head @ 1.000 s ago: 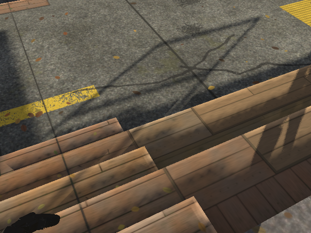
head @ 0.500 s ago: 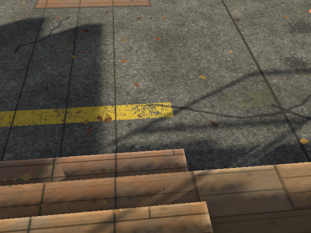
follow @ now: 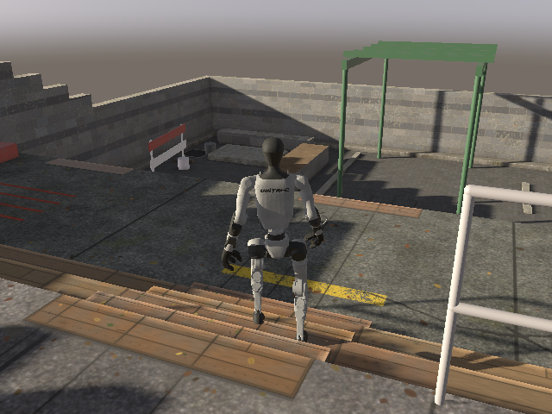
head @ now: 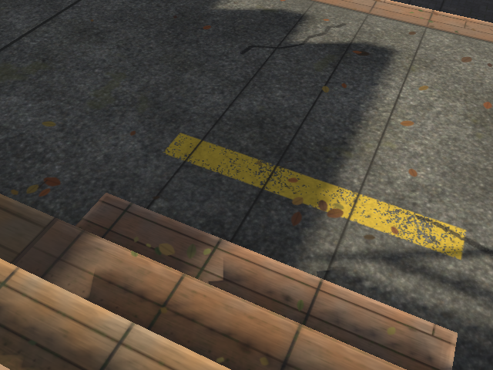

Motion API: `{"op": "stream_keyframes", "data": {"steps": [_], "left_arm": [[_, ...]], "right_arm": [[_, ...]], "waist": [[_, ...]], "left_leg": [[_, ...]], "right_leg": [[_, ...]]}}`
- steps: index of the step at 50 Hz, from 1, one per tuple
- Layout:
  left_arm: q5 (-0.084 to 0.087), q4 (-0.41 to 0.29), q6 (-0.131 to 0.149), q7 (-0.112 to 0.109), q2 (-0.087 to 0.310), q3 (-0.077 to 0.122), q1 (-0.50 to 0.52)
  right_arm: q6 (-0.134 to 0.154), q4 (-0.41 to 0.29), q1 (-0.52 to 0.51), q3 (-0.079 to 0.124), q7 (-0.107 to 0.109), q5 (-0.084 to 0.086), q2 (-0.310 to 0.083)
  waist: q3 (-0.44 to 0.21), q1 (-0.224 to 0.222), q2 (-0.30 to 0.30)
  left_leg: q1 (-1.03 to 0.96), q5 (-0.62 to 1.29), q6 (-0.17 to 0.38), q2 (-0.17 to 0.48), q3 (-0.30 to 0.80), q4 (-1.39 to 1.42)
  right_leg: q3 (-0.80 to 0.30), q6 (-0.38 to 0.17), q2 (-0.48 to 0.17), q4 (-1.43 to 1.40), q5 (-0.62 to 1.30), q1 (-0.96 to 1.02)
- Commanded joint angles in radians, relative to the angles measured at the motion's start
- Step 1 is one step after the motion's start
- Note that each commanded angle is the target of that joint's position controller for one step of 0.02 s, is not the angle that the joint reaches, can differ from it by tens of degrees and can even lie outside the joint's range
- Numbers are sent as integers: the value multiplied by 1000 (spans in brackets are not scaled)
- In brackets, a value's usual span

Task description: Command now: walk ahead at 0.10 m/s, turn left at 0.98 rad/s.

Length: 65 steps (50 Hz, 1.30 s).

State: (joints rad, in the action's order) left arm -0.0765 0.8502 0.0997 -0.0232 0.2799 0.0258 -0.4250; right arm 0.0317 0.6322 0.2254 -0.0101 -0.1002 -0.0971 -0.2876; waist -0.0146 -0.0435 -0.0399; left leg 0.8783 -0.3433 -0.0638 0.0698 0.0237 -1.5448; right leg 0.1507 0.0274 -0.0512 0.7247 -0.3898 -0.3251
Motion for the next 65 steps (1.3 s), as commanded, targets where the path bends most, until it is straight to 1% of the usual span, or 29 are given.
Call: {"op": "stream_keyframes", "data": {"steps": [1, 5, 6, 7, 8, 9, 10, 11, 13, 19, 23, 27, 29, 30, 31, 32, 34, 39, 45, 48, 53, 55, 56, 57, 58, 59, 60, 63, 65], "left_arm": [[-21, -164, 90, -53, 172, 31, 264], [6, -192, 49, 20, 255, 63, 289], [-7, -170, 49, 53, 181, 51, 211], [-25, -181, 44, 70, 18, 5, -7], [62, -171, 27, 77, 83, 23, 51], [120, -87, -76, 34, 33, 9, 62], [104, -112, -121, 18, -8, -4, 52], [50, -171, -34, 58, 89, 17, 109], [26, -108, -23, 47, 109, 12, 48], [7, -186, -40, 26, 54, -6, 174], [-15, -196, -68, 67, 23, 3, 174], [23, -187, -64, 66, 52, 49, 150], [30, -129, -30, 51, 129, 106, -2], [22, -148, 2, 29, 294, 137, -98], [-28, -144, 29, 58, 280, 136, -111], [-15, -121, 39, 79, 223, 130, -79], [47, -144, 27, 110, 149, 102, 79], [-10, -196, -5, 106, 125, 81, 222], [28, -176, 25, 99, 144, 82, 66], [9, -200, 10, 110, 162, 84, 71], [41, -242, -41, 89, 156, 70, 176], [62, -244, -69, 104, 44, 10, 254], [76, -228, -79, 105, -38, -3, 73], [87, -169, -92, 83, 71, 37, 40], [103, -170, -138, 23, 87, 42, 136], [51, -190, -124, 46, 62, 20, 122], [25, -163, -119, 52, 73, 28, 135], [9, -222, -110, 24, 79, 21, 227], [12, -247, -93, -12, 70, 15, 280]], "right_arm": [[-15, 13, 175, -9, -49, 20, 15], [34, -22, 43, 70, -6, 76, -153], [48, -12, 98, 113, 22, 90, -260], [50, -13, 216, 129, 49, 81, -362], [68, 23, 346, 70, 5, 5, -184], [-5, 63, 242, 4, 78, 150, 48], [-37, 19, 79, -5, 107, 140, 19], [26, 29, 42, 32, 7, 120, -147], [37, 20, -10, 71, 9, 65, -199], [60, 28, -15, 64, 130, 57, -86], [79, 45, 12, 115, 161, 37, -153], [79, 51, 0, 147, 171, 24, -179], [74, 50, -9, 126, 163, 8, -91], [80, -76, -31, 97, 160, 11, 10], [85, -118, -157, 100, 158, 63, -23], [75, -125, -208, 108, 165, 98, -51], [58, -79, -123, 137, 175, 58, -145], [8, -21, 47, 79, 110, 26, -43], [-27, -120, -115, 37, 133, 45, -34], [-17, -97, -79, 27, 127, 50, -26], [0, -16, 11, 24, 74, 63, -5], [3, 39, 114, 27, 46, 64, 1], [22, 26, 73, 51, 26, 74, -130], [33, 8, 47, 15, -24, 37, -29], [-4, 36, 76, 31, 62, 114, -43], [33, 7, -103, 4, -34, 117, -34], [34, -33, -194, 17, -51, 119, -24], [42, -3, -18, 103, -6, 60, -205], [57, -5, 70, 105, 28, 59, -148]], "waist": [[93, 125, 70], [14, 102, 94], [-89, 122, 17], [-453, 68, -311], [-380, 178, -90], [-266, 126, 58], [-173, 46, -41], [-25, 18, -172], [-35, 16, -15], [-88, 55, -12], [-69, 88, -52], [-55, 89, -96], [-75, 22, 86], [-185, 38, 312], [-82, -42, 84], [-4, -39, 117], [-11, 57, 169], [-53, 140, 91], [-52, 34, 139], [-96, 17, 154], [-122, 19, 86], [-134, 109, 9], [-178, -1, -198], [-151, 18, -2], [-93, 27, 83], [-91, -76, -95], [-53, -84, -42], [-65, -2, -76], [-66, 66, -52]], "left_leg": [[-458, 328, -5, 40, -78, 383], [-633, 323, 74, -94, -115, 771], [-868, 726, 195, -75, -34, 821], [-1255, 1287, 561, 318, 406, 904], [-1175, 1207, 534, 343, 519, 937], [-938, 1261, 366, 386, 422, 968], [-770, 1038, 326, 337, 329, 1004], [-574, 624, 310, 281, 250, 1021], [-358, 221, 296, 274, 173, 1146], [-534, 120, 334, 320, 86, 1220], [-563, 56, 241, 325, -33, 1221], [-638, 42, 194, 380, -60, 1147], [-459, -127, 96, 262, -210, 819], [-169, -444, -11, 48, -266, 463], [-10, -394, -25, -48, 2, 485], [53, -334, -21, -49, 53, 414], [8, -241, -17, -39, 67, 254], [-283, 85, -18, -81, 42, 182], [-150, -125, -79, -73, 57, 513], [-238, -84, -61, -122, 17, 552], [-424, 26, -31, -98, -24, 746], [-811, 521, 92, -36, 81, 929], [-935, 912, 360, 195, 442, 1114], [-890, 910, 375, 206, 519, 1048], [-821, 1123, 355, 317, 501, 1107], [-630, 604, 265, 128, 440, 1103], [-532, 389, 185, 47, 372, 1093], [-625, 604, 282, 64, 417, 1119], [-787, 527, 391, 118, 510, 1106]], "right_leg": [[-65, -161, -191, -353, 171, -466], [-117, -134, -228, -149, 383, -233], [-68, -64, -177, 79, 440, -282], [-18, 42, -27, 405, -319, -417], [-240, 72, 37, 509, -356, -514], [-275, 50, 21, 552, -311, -358], [-250, 48, -2, 516, -243, -305], [-236, 122, -58, 583, -354, -378], [-202, 141, -26, 618, -252, -215], [-182, 64, -34, 555, -41, -315], [-65, 23, -7, 242, -44, -153], [-30, -42, 39, -98, 77, 4], [-132, -137, 39, -310, 520, 303], [-585, -387, -277, -308, 1020, 538], [-681, -429, -331, -342, 863, 495], [-621, -403, -294, -345, 786, 437], [-486, -368, -233, -309, 834, 296], [-424, -318, -106, -291, 777, -69], [-667, -330, -114, -187, 736, 199], [-739, -352, -93, -96, 872, 173], [-784, -333, -95, -78, 827, 61], [-666, -193, 27, -31, 526, -204], [-472, 5, 184, 105, -44, -327], [-528, 103, 139, 178, -326, -324], [-353, 27, 133, 102, -260, -210], [-363, 159, 51, 190, -225, -141], [-320, 166, 55, 130, -120, -90], [-209, 107, 111, 136, -44, -113], [-228, 102, 73, 107, -170, -231]]}}
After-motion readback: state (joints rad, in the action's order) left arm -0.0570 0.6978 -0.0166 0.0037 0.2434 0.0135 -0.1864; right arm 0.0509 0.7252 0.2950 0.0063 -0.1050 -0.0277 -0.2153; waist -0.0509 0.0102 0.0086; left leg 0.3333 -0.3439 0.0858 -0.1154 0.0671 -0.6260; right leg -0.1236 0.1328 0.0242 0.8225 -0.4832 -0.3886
